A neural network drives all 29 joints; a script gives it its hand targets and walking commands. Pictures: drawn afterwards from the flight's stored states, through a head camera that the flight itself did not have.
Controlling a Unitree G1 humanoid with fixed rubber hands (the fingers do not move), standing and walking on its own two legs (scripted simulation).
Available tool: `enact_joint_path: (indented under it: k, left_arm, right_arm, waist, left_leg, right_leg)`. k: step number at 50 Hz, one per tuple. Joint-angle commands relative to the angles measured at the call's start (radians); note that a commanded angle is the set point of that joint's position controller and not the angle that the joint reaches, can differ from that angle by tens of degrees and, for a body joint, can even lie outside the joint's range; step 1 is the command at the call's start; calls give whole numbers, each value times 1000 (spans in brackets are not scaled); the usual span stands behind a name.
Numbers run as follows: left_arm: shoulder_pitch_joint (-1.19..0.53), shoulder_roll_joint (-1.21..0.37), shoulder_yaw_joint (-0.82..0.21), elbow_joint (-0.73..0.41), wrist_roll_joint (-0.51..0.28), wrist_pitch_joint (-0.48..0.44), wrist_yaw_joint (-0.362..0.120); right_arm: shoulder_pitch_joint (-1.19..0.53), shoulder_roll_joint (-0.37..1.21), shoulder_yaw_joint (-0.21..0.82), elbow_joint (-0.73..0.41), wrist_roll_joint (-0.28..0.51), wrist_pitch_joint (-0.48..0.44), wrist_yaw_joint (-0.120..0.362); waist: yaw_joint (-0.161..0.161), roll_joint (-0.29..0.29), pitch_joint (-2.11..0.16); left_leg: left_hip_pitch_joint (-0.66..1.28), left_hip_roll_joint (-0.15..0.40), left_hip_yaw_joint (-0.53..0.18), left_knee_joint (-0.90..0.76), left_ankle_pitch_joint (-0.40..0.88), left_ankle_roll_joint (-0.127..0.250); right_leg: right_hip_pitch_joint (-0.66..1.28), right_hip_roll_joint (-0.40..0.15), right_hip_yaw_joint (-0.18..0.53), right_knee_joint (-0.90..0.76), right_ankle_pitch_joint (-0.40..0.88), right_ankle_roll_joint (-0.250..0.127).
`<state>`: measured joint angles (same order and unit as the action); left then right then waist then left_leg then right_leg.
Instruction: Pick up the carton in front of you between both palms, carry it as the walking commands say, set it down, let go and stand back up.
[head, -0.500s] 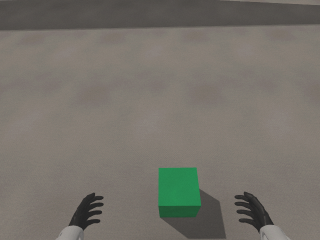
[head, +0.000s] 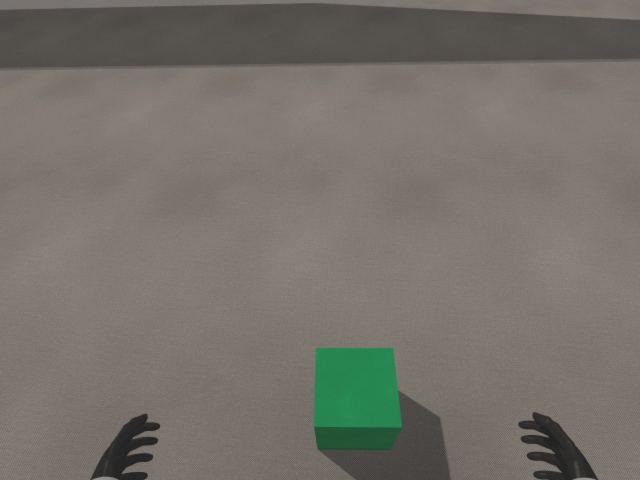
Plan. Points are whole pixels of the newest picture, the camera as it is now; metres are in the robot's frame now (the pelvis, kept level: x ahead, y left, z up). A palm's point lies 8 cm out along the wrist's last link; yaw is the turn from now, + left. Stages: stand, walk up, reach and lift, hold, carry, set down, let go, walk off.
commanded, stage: stand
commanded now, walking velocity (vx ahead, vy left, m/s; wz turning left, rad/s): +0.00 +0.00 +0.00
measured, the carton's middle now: (354, 400) +0.40 -0.06 -0.64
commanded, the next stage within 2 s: none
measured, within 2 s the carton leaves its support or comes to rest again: neither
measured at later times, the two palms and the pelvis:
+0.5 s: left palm out of the picture +0.12 +0.29 -0.08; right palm out of the picture +0.12 -0.29 -0.09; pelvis +0.00 +0.00 +0.00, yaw +0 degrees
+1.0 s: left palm out of the picture +0.07 +0.30 -0.09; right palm out of the picture +0.08 -0.30 -0.09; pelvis -0.03 +0.00 +0.01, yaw +1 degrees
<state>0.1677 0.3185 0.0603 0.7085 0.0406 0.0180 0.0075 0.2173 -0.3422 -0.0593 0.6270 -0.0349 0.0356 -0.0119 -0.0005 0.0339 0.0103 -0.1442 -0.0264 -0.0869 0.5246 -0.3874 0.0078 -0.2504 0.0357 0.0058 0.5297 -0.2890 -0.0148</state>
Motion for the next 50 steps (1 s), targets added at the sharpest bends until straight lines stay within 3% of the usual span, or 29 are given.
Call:
enact_joint_path:
  k: [1, 13, 35, 50]
  left_arm:
    - [-35, 136, 26, -30, -1, -22, 7]
    - [-48, 153, 20, 38, -8, -29, 14]
    - [-68, 183, 12, 145, -16, -36, 7]
    - [-83, 207, 2, 217, -23, -38, 3]
  right_arm:
    - [-20, -132, -25, -39, 0, -26, -9]
    - [-20, -152, -11, 28, 1, -39, -20]
    - [-43, -180, 5, 132, 4, -54, -16]
    - [-56, -195, 16, 210, 11, -56, -11]
  waist:
    - [0, -29, -93]
    - [1, -19, -75]
    - [7, -28, -13]
    - [10, -32, -2]
  left_leg:
    - [-54, 81, -41, -60, 434, -14]
    - [-36, 90, -57, -85, 465, -11]
    - [-51, 96, -86, -175, 278, 6]
    - [-40, 102, -92, -208, 242, 11]
  right_leg:
    - [138, -98, 80, -36, 369, -5]
    - [157, -111, 87, -52, 387, -12]
    - [151, -126, 114, -136, 236, -13]
    - [152, -137, 128, -182, 196, -14]
